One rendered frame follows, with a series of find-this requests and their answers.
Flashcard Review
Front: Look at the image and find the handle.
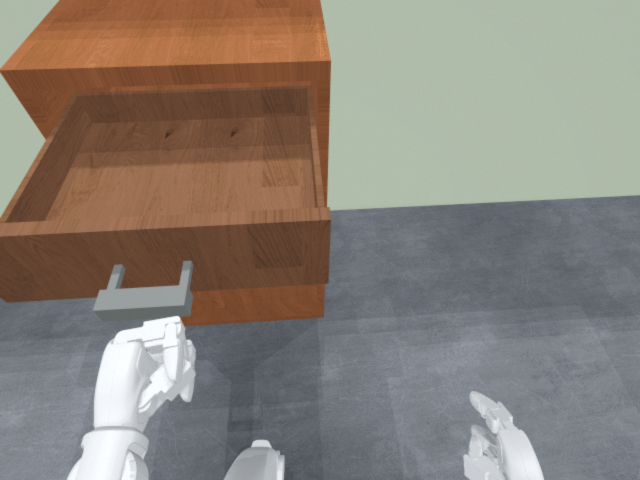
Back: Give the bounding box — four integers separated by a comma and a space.
93, 261, 193, 322

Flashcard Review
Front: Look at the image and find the left robot thigh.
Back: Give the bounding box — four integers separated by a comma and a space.
224, 447, 285, 480

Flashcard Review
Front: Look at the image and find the left robot hand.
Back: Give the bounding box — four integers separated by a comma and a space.
94, 316, 196, 433

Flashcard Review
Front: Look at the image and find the cabinet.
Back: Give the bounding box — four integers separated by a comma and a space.
0, 0, 331, 326

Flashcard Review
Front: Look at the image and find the drawer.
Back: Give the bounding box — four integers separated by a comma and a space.
0, 85, 331, 303

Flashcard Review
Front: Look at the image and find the robot left shin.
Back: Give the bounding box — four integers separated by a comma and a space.
251, 440, 272, 448

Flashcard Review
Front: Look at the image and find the right robot hand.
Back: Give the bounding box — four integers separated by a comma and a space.
463, 391, 544, 480

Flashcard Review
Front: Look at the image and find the robot left forearm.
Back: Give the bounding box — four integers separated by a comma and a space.
67, 426, 149, 480

